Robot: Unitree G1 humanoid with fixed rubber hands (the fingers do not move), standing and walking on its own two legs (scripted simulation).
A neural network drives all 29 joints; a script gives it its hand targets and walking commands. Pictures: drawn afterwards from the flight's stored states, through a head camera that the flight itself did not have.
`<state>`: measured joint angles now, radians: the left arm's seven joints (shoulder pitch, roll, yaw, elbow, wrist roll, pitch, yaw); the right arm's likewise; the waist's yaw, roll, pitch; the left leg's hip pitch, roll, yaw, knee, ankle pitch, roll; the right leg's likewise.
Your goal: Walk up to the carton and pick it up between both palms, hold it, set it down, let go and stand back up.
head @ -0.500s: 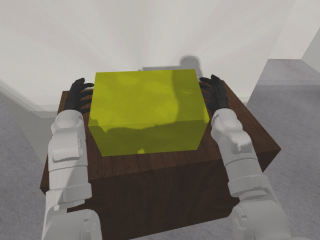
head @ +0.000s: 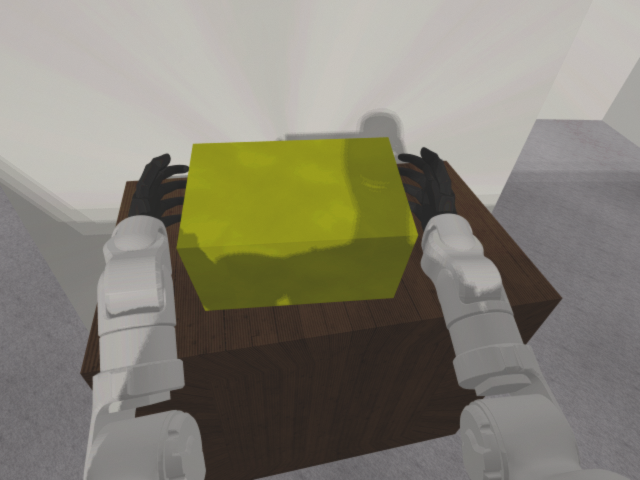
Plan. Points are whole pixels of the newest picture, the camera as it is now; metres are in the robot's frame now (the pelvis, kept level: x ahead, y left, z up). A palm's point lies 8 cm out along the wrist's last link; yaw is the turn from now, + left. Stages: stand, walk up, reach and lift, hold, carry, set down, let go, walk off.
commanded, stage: hold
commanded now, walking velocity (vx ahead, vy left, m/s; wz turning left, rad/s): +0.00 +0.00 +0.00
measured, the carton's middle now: (297, 223) +0.39 +0.01 +0.14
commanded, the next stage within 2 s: none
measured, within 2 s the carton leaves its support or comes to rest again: neither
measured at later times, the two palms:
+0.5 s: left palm (150, 221) +0.35 +0.18 +0.18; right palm (436, 213) +0.36 -0.16 +0.18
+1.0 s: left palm (149, 222) +0.35 +0.18 +0.18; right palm (436, 213) +0.35 -0.16 +0.18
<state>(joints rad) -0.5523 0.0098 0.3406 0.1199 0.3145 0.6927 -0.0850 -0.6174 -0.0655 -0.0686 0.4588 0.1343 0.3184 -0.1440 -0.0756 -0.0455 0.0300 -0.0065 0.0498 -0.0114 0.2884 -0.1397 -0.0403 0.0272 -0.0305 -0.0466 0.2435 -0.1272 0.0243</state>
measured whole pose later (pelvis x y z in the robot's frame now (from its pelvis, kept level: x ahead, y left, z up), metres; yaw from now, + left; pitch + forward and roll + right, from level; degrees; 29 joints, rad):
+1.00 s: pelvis +0.00 +0.00 +0.00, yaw +0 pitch -8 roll -1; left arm -0.54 0.01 0.33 0.10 0.31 0.70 -0.09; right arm -0.60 -0.07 -0.06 0.43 0.14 0.32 -0.15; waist -0.08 -0.04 0.03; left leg 0.00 0.05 -0.01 0.29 -0.14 -0.04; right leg 0.03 -0.03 -0.05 0.24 -0.13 0.02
